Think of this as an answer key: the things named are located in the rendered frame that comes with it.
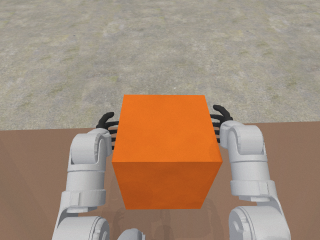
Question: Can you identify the robot right upper arm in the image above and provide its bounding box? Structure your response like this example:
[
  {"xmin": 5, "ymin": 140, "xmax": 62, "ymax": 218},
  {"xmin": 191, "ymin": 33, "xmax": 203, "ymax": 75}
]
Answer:
[{"xmin": 228, "ymin": 205, "xmax": 291, "ymax": 240}]

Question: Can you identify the robot left forearm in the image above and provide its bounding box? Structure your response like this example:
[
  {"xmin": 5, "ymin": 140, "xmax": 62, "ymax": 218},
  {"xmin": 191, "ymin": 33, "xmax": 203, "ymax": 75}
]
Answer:
[{"xmin": 52, "ymin": 128, "xmax": 112, "ymax": 240}]

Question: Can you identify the carton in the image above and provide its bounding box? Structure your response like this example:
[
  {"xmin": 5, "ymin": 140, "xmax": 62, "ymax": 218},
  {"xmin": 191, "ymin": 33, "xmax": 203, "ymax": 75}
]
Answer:
[{"xmin": 111, "ymin": 94, "xmax": 223, "ymax": 210}]

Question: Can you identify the left robot hand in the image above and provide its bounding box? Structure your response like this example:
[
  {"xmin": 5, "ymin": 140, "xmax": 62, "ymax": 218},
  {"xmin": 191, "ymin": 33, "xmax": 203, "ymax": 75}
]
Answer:
[{"xmin": 96, "ymin": 112, "xmax": 119, "ymax": 150}]

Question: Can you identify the left robot thigh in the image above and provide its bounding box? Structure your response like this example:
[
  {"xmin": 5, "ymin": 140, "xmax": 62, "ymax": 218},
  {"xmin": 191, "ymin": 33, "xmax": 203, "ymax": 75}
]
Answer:
[{"xmin": 117, "ymin": 229, "xmax": 146, "ymax": 240}]

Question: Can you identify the right robot hand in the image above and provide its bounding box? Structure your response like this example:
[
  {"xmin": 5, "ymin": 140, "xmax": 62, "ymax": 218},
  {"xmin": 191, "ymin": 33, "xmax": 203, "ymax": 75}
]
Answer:
[{"xmin": 210, "ymin": 105, "xmax": 233, "ymax": 143}]

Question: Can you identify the robot left upper arm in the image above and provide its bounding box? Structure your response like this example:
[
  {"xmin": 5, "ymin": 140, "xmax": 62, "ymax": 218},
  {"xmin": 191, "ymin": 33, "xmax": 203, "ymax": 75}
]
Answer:
[{"xmin": 53, "ymin": 216, "xmax": 110, "ymax": 240}]

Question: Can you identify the robot right forearm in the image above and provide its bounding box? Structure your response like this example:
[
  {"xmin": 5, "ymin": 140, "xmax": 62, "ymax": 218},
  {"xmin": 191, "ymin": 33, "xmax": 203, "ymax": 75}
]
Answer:
[{"xmin": 219, "ymin": 120, "xmax": 291, "ymax": 240}]

